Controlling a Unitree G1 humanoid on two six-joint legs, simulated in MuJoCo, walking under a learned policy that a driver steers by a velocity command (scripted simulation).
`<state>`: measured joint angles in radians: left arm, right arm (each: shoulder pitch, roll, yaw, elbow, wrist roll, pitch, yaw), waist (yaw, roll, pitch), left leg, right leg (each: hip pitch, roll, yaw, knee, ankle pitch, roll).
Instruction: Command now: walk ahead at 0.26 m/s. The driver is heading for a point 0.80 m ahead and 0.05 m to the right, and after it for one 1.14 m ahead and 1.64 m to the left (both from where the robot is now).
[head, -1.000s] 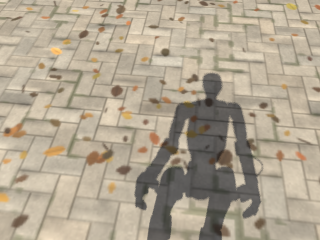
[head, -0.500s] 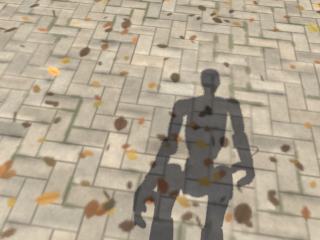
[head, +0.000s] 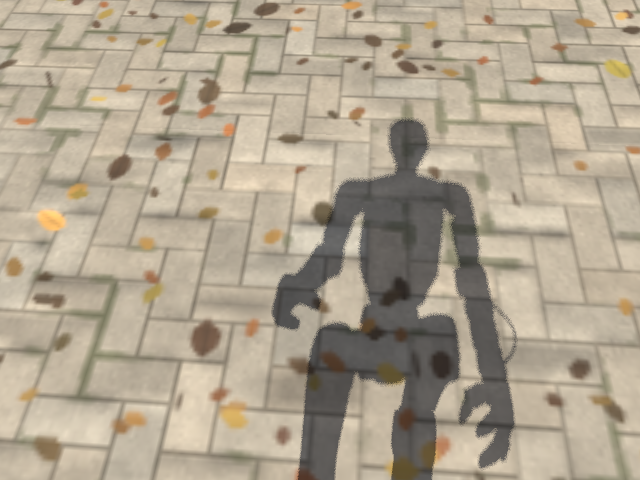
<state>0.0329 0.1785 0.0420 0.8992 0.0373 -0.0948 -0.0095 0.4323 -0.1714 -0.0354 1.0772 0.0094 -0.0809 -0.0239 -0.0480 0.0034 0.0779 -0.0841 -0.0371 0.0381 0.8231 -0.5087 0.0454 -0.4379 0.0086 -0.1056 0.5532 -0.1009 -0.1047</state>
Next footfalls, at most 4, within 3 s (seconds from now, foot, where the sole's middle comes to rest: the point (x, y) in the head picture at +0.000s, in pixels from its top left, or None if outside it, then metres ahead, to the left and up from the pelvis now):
0.38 left None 0.14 0.12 -0.76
1.66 left None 0.20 0.13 -0.76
2.10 right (344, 425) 0.55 -0.03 -0.76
2.66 left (271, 298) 0.86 0.12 -0.76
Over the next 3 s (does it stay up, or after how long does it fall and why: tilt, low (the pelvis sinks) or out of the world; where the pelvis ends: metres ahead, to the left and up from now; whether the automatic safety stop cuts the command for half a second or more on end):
stays up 0.88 0.09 0.02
